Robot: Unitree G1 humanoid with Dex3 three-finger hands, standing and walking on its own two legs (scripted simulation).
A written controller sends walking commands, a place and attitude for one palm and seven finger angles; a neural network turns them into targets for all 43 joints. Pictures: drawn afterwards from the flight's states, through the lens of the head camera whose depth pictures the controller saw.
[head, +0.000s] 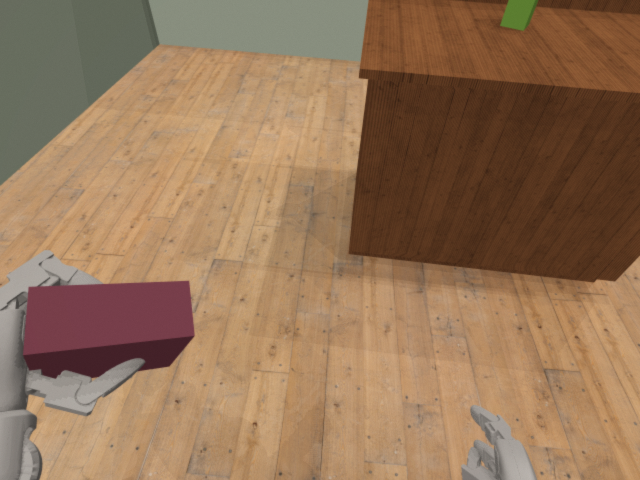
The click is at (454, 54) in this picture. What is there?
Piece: table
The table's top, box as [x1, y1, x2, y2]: [359, 0, 639, 102]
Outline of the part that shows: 368,1 359,70 359,77 361,78 639,102 639,14 536,7 529,24 523,31 499,25 506,4 456,0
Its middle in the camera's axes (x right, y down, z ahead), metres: +0.69 -0.62 +1.21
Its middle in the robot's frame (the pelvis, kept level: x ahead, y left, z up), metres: +1.36 -0.60 +0.05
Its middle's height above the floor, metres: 0.83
